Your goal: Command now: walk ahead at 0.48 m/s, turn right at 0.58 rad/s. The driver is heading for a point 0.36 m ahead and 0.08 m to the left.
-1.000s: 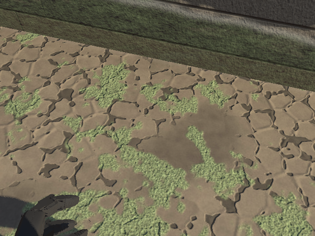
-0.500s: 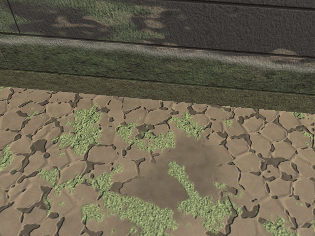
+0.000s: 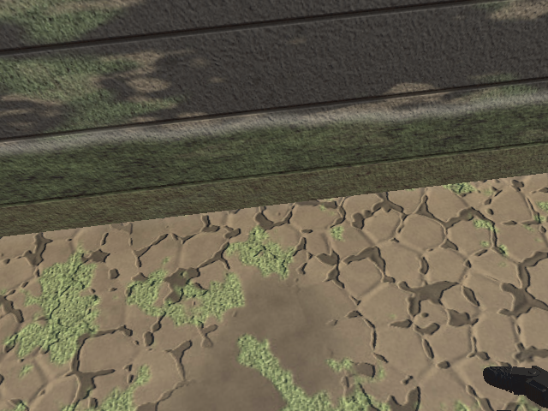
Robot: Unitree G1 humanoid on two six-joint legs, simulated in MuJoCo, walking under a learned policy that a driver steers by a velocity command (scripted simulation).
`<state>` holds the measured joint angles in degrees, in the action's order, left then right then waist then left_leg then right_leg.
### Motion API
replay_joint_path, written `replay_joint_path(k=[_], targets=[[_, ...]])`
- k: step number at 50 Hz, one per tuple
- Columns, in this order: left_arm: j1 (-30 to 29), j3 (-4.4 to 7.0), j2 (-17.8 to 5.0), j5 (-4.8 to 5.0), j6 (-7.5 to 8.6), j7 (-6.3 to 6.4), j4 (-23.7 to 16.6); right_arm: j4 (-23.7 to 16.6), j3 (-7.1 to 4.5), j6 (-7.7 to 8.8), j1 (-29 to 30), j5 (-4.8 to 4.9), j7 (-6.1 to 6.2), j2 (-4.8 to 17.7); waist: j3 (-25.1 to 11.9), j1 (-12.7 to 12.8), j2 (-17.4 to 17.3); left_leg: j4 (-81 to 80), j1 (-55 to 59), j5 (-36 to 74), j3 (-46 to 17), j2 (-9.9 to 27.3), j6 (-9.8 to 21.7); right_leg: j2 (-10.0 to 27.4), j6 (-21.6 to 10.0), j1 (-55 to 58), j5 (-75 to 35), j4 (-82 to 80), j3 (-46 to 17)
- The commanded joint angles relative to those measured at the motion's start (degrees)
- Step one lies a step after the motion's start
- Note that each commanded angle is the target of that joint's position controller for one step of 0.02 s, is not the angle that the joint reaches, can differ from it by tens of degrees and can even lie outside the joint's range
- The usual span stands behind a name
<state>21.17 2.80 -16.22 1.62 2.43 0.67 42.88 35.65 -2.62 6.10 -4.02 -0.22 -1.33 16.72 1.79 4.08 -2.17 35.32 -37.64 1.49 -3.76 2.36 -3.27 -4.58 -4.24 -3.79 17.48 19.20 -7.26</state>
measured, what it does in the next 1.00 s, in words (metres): walks ahead: left foot, then right foot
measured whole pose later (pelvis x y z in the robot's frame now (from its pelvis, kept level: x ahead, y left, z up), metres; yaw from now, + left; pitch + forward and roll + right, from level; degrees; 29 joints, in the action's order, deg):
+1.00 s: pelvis +0.30 -0.03 -0.01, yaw -7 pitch +0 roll +0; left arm 5.5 1.2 -14.3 -0.7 1.6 -1.5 46.1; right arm 48.3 -0.6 -2.8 -13.6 -1.1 2.9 16.8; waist 1.9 -0.9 0.0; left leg 27.9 -6.1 -21.4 -0.9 2.3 -2.8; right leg -2.6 -2.4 -18.1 12.5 31.1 -0.9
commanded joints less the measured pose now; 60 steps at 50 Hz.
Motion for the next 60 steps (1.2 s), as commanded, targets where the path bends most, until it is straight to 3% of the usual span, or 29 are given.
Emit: replay_joint_path(k=[1,4,5,6,7,8,9,10,11,12,13,15,18,21,23,25,26,27,28,29,30,31,33,35,38,40,47,60], targets=[[0.81,3.2,-10.86,0.7,0.59,0.79,-2.18,-5.51,-1.2,1.33,6.99,0.8,-0.6,4.87,0.5,-0.33,7.45,-6.43,7.85,4.14,0.21,-2.65,1.0,13.2,-6.75,-4.62,-16.76,-3.49,-11.07],[0.39,3.51,-10.65,0.09,0.0,0.89,-1.7,-4.59,-2.14,1.63,3.23,0.75,-0.51,6.74,-0.8,-2.57,9.15,-7.53,12.08,-2.16,0.42,-2.57,3.6,14.88,-5.21,0.23,-23.73,1.74,-13.47],[0.04,3.26,-9.79,-0.27,-0.14,0.72,-1.77,-3.3,-2.89,1.79,-1.7,0.5,-0.22,7.8,-3.81,-4.99,9.12,-9.15,19.19,-2.27,2.29,-3.42,5.24,13.07,-4.18,0.6,-31.66,7.12,-12.06],[-0.08,2.51,-8.0,-0.88,-0.2,0.39,-2.14,-2.23,-3.62,1.86,-8.37,-0.09,0.14,9.24,-9.79,-8.39,8.34,-8.25,31.16,-1.52,1.39,-0.86,7.65,9.95,-2.56,-2.49,-33.08,17.03,-9.88],[2.63,1.11,-4.32,-2.44,-0.02,0.21,-3.2,-1.86,-4.23,1.56,-16.87,-0.96,0.53,12.58,-19.4,-10.13,0.33,-5.13,48.59,-3.05,-10.77,9.78,12.25,5.27,-0.69,-12.65,-17.6,33.95,-6.83],[11.4,0.06,-0.91,0.06,0.59,-0.03,-2.87,1.21,-4.73,1.04,-19.93,-0.91,-0.38,14.13,-25.28,-6.05,-19.32,-14.19,61.81,-19.04,-39.03,20.79,20.64,-1.77,2.78,-31.21,16.05,51.67,-3.37],[7.86,1.04,-7.09,0.93,0.77,-0.04,-1.83,0.6,-3.54,0.94,-19.16,0.47,-0.54,8.57,-18.97,-8.01,-10.39,-18.31,57.24,-30.67,-40.99,18.84,18.77,1.69,2.92,-36.48,13.95,56.69,-5.64],[0.11,1.78,-9.62,0.92,0.74,-0.07,-3.25,0.24,-2.78,0.64,-14.52,0.51,-0.2,6.37,-9.9,-8.71,-4.28,-18.72,48.49,-23.31,-30.82,17.15,17.06,3.32,3.27,-37.68,9.24,56.93,-3.69],[-3.95,1.62,-9.04,0.0,0.73,0.19,-4.28,-0.08,-2.3,0.39,-11.08,-0.17,-0.17,5.86,-5.34,-7.31,0.57,-18.67,40.38,-8.21,-23.66,15.24,16.65,5.05,3.78,-35.5,6.66,55.58,-1.72],[-5.52,1.77,-8.35,-1.0,0.8,0.18,-4.88,0.24,-2.02,0.35,-9.14,-0.54,-0.22,5.18,-3.17,-5.68,1.16,-18.46,34.91,5.82,-18.32,13.66,16.92,6.4,4.28,-33.49,5.85,52.8,-1.0],[-4.7,1.7,-7.34,-1.2,0.62,0.01,-4.82,0.65,-1.67,0.6,-8.47,-0.98,-0.22,4.54,-3.51,-4.03,-0.41,-18.61,31.78,15.55,-13.99,12.13,16.59,7.75,4.67,-30.06,5.77,50.1,-0.46],[-2.77,0.85,-4.38,-1.39,-0.04,0.06,-4.11,2.37,-1.44,1.01,-7.69,-0.38,-0.03,4.36,-4.1,-2.46,-2.55,-19.62,28.88,24.54,-8.47,10.49,16.65,7.93,5.92,-26.95,5.68,42.04,1.61],[-5.48,-0.69,-1.61,-2.38,-0.71,0.03,-4.88,3.82,-2.13,0.26,-6.13,-0.07,0.68,7.91,-5.91,-2.36,-3.02,-20.57,25.57,28.32,-3.4,10.14,17.19,7.71,7.16,-21.1,-0.6,29.07,4.02],[-9.17,-0.54,-3.01,-2.11,-1.15,-0.24,-5.08,5.53,-2.1,-0.96,-7.58,0.41,1.16,8.71,-7.38,-4.0,-3.71,-20.17,25.69,22.8,-0.72,8.92,15.49,6.09,7.06,-16.0,-11.3,20.54,4.88],[-11.71,-0.22,-4.2,-2.15,-1.3,-0.25,-5.96,6.72,-1.88,-1.48,-8.6,0.68,1.04,8.75,-6.86,-4.71,-4.42,-18.68,26.3,17.34,-1.02,9.3,14.6,5.59,6.19,-14.48,-12.88,16.56,4.5],[-12.26,0.18,-4.8,-2.49,-1.11,-0.27,-6.2,7.37,-1.54,-1.94,-7.75,1.22,1.0,8.42,-6.06,-3.62,-3.94,-15.66,25.71,9.56,-1.59,8.75,12.69,4.68,4.43,-10.53,-15.89,9.69,5.28],[-11.96,0.56,-5.57,-2.73,-0.98,-0.07,-6.0,7.93,-1.01,-2.0,-8.56,1.22,0.99,7.18,-5.91,-3.37,-3.04,-13.52,25.01,4.41,-1.84,7.23,10.8,4.69,3.22,-7.13,-18.51,5.87,4.98],[-11.68,1.02,-7.71,-2.96,-0.92,0.43,-6.47,8.61,-0.23,-1.74,-10.7,0.3,0.9,5.29,-6.57,-3.68,0.28,-10.28,23.39,-1.66,-0.66,4.75,7.75,8.92,1.62,-2.54,-30.07,3.67,0.94],[-12.32,1.06,-10.16,-3.65,-1.27,0.94,-7.97,8.62,0.64,-1.34,-14.65,-1.64,0.76,3.41,-9.69,-6.31,7.66,-5.13,18.94,-17.15,1.9,0.9,4.59,17.05,-2.23,4.43,-47.59,7.14,-6.57],[-13.28,0.13,-6.92,-4.1,-1.8,0.92,-7.53,9.28,1.43,-1.96,-18.41,-1.67,1.02,1.67,-12.67,-7.35,13.19,-2.84,18.3,-27.2,2.95,-0.18,1.97,20.92,-8.61,4.19,-44.3,6.74,-10.84],[-14.12,-0.41,-4.1,-3.34,-2.05,0.31,-7.41,8.93,1.17,-3.02,-15.84,-1.19,1.54,3.67,-11.47,-6.03,11.41,-3.74,19.29,-26.06,2.39,0.28,0.86,18.78,-9.09,1.07,-32.91,4.98,-11.59],[-15.6,-0.5,-3.74,-2.88,-2.18,-0.23,-7.1,8.37,0.96,-4.04,-13.53,-0.85,1.9,4.58,-9.74,-6.08,10.46,-5.25,19.84,-22.93,2.57,0.33,0.7,16.13,-6.9,-1.6,-22.99,4.13,-9.96],[-18.79,-0.42,-4.74,-2.65,-1.82,-1.17,-7.55,8.39,0.85,-5.85,-12.96,-1.24,2.55,5.64,-6.0,-6.71,9.07,-8.81,22.36,-18.34,2.26,0.58,0.91,12.42,-3.23,-7.58,-12.14,3.85,-6.49],[-17.81,-0.37,-5.05,-2.89,-1.05,-1.75,-6.75,8.7,0.64,-6.28,-12.41,-1.21,2.86,6.83,-4.55,-5.96,6.42,-9.14,23.72,-15.89,2.29,0.52,1.2,10.03,-1.39,-8.29,-16.63,5.56,-3.95],[-16.68,-0.15,-5.27,-2.56,0.59,-1.88,-5.23,9.1,0.65,-6.78,-12.45,-1.22,3.76,6.72,-7.36,-5.38,5.29,-9.53,25.83,-10.92,1.46,1.13,1.08,9.6,-1.33,-4.11,-31.99,9.08,-2.14],[-16.55,-0.09,-4.93,-2.44,0.78,-1.96,-4.18,9.29,0.72,-7.2,-12.28,-0.98,4.05,6.49,-8.77,-5.21,3.97,-9.36,26.73,-9.83,1.65,1.09,0.89,9.57,-1.69,-2.37,-36.5,10.12,-1.75],[-18.43,0.08,-4.8,-2.29,0.02,-2.16,-1.23,10.33,0.67,-8.66,-12.2,-0.89,4.37,6.17,-5.62,-5.58,2.91,-10.59,27.45,-12.97,2.1,0.79,1.02,8.67,-1.72,-5.47,-25.41,8.06,-1.12],[-18.73,0.28,-5.0,-2.03,-0.77,-0.87,5.24,13.57,1.27,-7.31,-14.88,-0.89,4.72,5.38,-1.79,-4.91,2.88,-12.01,24.09,-17.16,2.4,0.5,1.69,6.92,-0.01,-6.71,-11.75,6.22,0.59]])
